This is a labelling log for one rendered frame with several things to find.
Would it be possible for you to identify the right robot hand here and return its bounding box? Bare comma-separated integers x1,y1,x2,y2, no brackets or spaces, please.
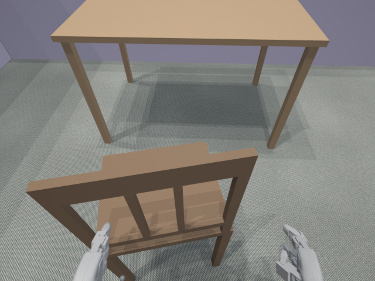
276,224,324,281

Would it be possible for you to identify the table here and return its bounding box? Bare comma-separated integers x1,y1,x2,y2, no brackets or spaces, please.
50,0,330,149

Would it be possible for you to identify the chair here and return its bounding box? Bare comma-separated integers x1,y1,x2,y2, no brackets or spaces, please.
26,141,258,281

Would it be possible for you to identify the left robot hand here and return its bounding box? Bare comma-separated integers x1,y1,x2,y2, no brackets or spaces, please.
72,222,111,281

